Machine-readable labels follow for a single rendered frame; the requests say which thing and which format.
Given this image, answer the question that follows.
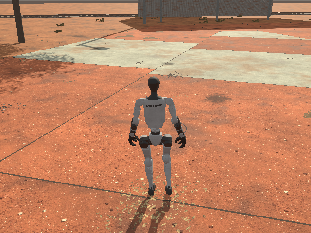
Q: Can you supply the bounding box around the robot right hand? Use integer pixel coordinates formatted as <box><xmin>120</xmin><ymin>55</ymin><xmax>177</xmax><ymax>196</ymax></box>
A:
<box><xmin>175</xmin><ymin>136</ymin><xmax>186</xmax><ymax>148</ymax></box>

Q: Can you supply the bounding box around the robot torso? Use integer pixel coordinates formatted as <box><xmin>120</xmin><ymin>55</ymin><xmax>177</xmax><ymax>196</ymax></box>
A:
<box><xmin>143</xmin><ymin>97</ymin><xmax>166</xmax><ymax>146</ymax></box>

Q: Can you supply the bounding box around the robot left upper arm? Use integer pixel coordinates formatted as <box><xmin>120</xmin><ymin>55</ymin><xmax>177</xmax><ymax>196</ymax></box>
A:
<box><xmin>132</xmin><ymin>98</ymin><xmax>144</xmax><ymax>125</ymax></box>

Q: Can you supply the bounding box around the robot left hand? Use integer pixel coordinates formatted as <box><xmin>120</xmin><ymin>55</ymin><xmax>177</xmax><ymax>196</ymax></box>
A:
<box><xmin>128</xmin><ymin>135</ymin><xmax>139</xmax><ymax>146</ymax></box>

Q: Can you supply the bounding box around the right robot forearm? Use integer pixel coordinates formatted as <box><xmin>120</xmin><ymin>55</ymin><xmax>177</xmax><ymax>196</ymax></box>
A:
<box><xmin>174</xmin><ymin>117</ymin><xmax>185</xmax><ymax>138</ymax></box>

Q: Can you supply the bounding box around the robot left foot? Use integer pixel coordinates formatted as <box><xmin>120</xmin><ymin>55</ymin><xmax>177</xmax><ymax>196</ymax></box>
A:
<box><xmin>148</xmin><ymin>183</ymin><xmax>156</xmax><ymax>196</ymax></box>

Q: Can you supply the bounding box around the robot right upper arm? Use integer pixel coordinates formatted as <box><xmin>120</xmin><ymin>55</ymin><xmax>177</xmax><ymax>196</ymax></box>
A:
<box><xmin>164</xmin><ymin>97</ymin><xmax>178</xmax><ymax>124</ymax></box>

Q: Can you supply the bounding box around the left robot forearm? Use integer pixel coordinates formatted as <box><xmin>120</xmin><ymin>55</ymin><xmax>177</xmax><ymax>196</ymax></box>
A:
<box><xmin>129</xmin><ymin>118</ymin><xmax>138</xmax><ymax>137</ymax></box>

